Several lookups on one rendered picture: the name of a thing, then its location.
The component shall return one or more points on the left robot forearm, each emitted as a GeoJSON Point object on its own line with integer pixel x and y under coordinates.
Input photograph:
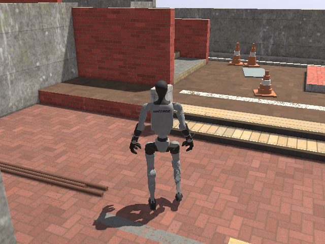
{"type": "Point", "coordinates": [136, 135]}

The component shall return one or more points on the robot left hand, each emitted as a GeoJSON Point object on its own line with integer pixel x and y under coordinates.
{"type": "Point", "coordinates": [132, 146]}

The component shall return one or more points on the right robot forearm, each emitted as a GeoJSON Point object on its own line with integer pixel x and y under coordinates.
{"type": "Point", "coordinates": [187, 134]}

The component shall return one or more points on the right robot upper arm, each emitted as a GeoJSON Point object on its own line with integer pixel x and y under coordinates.
{"type": "Point", "coordinates": [180, 115]}

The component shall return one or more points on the left robot upper arm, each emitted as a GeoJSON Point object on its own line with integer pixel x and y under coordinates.
{"type": "Point", "coordinates": [143, 115]}

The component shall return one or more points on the left robot thigh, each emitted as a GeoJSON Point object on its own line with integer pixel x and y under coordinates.
{"type": "Point", "coordinates": [150, 155]}

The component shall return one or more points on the robot right hand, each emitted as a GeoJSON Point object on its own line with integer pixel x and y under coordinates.
{"type": "Point", "coordinates": [188, 144]}

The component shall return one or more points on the humanoid robot head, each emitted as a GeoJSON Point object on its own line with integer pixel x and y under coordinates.
{"type": "Point", "coordinates": [161, 89]}

